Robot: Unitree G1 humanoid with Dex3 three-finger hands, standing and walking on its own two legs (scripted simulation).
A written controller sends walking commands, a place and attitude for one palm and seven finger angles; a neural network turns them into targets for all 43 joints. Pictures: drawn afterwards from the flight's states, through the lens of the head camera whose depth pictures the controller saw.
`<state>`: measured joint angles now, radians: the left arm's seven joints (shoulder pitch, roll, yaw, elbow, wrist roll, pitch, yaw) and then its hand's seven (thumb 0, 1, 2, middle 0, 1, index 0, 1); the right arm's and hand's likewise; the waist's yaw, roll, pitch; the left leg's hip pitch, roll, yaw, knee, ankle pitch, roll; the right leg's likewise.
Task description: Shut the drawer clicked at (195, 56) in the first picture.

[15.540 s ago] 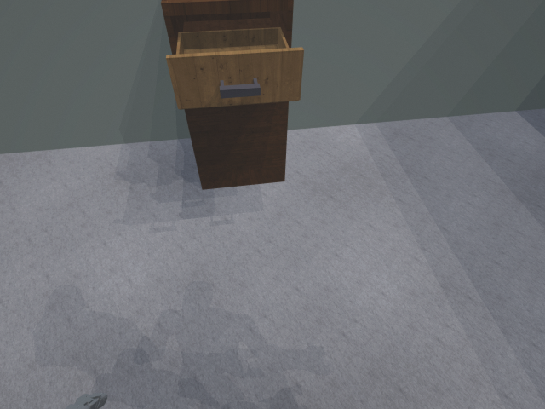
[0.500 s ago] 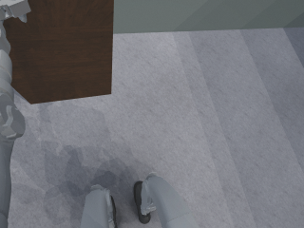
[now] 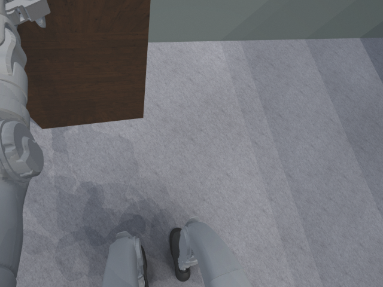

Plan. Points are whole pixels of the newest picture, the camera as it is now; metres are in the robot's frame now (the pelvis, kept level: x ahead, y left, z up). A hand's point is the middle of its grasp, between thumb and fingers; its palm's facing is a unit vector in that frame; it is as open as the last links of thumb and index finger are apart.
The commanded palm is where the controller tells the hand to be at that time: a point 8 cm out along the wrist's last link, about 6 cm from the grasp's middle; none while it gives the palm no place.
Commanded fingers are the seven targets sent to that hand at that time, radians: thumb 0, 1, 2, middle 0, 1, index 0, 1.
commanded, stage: pull the fist back off the drawer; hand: left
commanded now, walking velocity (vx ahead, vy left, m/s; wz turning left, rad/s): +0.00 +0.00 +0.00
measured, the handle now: out of the picture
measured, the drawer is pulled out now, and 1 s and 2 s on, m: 0.00 0.00 0.00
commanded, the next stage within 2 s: draw the hand back to the body in 0.22 s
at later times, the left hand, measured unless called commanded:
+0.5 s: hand (34, 10) +0.57 +0.16 +0.10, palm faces +0.07 -1.00 -0.05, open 3.2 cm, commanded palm +0.51 +0.20 +0.12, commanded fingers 0.00 0.90 0.90 -1.40 -1.60 -1.40 -1.60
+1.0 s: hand out of the picture +0.38 +0.20 +0.19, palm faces +0.18 -0.96 -0.22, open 3.3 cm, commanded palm +0.34 +0.25 +0.21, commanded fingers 0.00 0.90 0.90 -1.40 -1.60 -1.40 -1.60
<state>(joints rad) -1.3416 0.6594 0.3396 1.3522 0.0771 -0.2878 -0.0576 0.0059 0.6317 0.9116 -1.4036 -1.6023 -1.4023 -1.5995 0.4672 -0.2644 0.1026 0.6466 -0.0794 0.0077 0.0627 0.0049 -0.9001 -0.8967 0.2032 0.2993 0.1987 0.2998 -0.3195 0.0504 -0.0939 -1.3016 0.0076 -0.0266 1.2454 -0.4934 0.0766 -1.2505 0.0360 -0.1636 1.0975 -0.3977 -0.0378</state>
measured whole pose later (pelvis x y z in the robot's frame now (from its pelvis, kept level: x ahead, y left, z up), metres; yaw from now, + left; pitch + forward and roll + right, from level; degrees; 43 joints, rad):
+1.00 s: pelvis +0.06 -0.01 +0.10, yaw +2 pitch +5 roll -1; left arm -0.08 0.31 0.12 0.20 -0.10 -0.10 0.03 0.01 0.90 0.90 -1.41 -1.60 -1.40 -1.60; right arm 0.18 -0.25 0.04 0.54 0.06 0.05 -0.05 0.01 -0.90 -0.90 0.20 0.30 0.19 0.30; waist 0.00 0.04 -0.06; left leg -0.35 -0.04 0.03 0.64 -0.38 0.06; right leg -0.37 0.03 -0.05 0.61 -0.32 -0.03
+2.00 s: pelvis +0.05 -0.01 +0.12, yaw +2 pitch -1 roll -1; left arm 0.54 0.36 0.35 -0.47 -0.06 -0.19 0.10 0.01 0.89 0.90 -1.41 -1.60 -1.41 -1.60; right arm 0.18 -0.23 0.02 0.59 0.00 -0.05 -0.06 0.02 -0.90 -0.90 0.20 0.30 0.20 0.30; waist 0.01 0.06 0.01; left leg -0.17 -0.04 0.03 0.45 -0.27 0.06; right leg -0.18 0.03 -0.05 0.40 -0.21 -0.03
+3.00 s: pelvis -0.06 -0.03 +0.11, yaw +1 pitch +5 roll -1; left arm 0.63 0.44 0.38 -0.63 -0.05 -0.26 0.10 0.01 0.89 0.90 -1.41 -1.60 -1.41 -1.60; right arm 0.09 -0.20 0.01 0.56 -0.01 -0.06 -0.04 0.02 -0.90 -0.90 0.20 0.30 0.20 0.30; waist 0.01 0.00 0.05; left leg -0.46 -0.01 0.03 0.46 -0.09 0.04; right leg -0.26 0.09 0.04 0.49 -0.31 -0.04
